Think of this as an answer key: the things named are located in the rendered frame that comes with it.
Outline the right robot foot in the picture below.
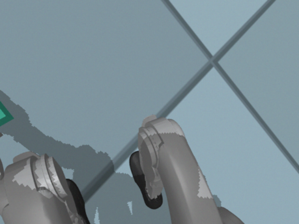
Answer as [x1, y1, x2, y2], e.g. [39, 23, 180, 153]
[129, 151, 163, 209]

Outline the small box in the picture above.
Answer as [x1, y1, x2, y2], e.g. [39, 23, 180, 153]
[0, 101, 14, 126]

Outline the left robot foot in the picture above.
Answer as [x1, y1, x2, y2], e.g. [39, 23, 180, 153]
[66, 179, 90, 224]

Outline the right robot hand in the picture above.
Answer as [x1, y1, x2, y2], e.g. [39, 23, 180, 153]
[217, 207, 245, 224]

